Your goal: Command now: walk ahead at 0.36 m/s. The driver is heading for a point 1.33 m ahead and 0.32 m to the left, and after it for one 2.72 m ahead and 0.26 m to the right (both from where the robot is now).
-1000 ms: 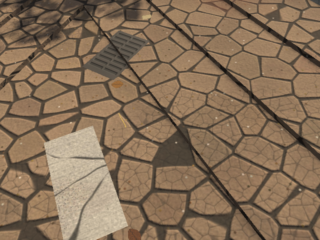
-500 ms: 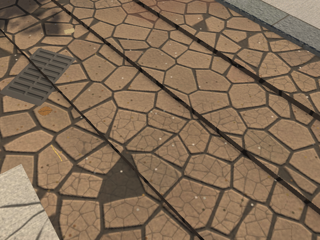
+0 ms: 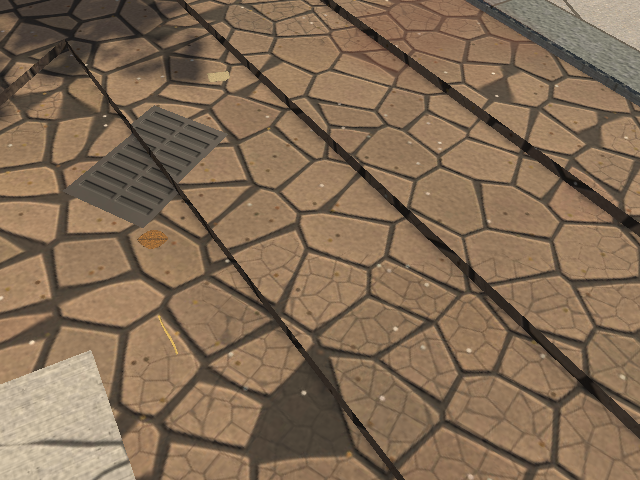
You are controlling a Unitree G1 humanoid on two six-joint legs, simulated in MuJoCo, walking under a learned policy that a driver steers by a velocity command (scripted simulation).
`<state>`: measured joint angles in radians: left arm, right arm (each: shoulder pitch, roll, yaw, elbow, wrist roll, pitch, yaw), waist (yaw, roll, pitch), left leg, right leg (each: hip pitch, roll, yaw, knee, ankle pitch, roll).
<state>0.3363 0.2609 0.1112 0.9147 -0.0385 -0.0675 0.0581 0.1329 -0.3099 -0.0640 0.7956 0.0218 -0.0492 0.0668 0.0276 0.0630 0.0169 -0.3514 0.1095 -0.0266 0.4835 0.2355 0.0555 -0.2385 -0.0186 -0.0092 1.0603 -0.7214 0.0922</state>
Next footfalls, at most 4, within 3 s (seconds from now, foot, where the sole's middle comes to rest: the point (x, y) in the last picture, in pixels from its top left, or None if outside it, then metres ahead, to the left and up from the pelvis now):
0.02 left None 0.09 0.10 -0.83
0.56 right None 0.44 -0.06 -0.83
1.00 left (251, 423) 0.66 0.16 -0.83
1.24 right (346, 476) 0.55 -0.06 -0.83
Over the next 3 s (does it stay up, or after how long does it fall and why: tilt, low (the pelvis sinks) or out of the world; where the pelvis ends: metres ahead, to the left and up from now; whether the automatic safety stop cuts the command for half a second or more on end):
stays up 1.29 0.22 -0.01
